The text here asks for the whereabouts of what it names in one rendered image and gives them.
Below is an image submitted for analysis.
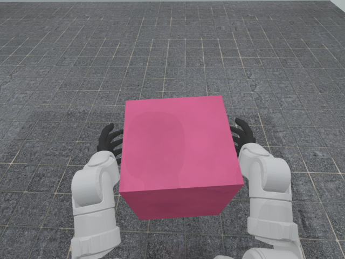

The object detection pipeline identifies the robot right forearm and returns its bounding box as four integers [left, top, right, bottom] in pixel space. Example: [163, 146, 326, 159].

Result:
[238, 143, 303, 259]

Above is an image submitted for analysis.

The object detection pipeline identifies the robot left forearm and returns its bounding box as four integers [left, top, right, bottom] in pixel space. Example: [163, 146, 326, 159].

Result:
[71, 151, 121, 259]

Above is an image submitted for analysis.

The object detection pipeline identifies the right robot upper arm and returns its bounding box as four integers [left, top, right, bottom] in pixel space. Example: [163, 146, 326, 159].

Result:
[242, 248, 299, 259]

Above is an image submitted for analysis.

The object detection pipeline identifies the carton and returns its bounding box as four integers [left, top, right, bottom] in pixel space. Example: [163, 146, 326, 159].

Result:
[119, 96, 244, 220]

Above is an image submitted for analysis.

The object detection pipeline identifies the right robot hand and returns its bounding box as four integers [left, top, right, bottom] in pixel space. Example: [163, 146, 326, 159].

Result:
[230, 118, 256, 158]

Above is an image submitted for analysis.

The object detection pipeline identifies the left robot hand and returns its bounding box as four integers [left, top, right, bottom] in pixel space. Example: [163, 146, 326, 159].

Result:
[97, 123, 123, 165]

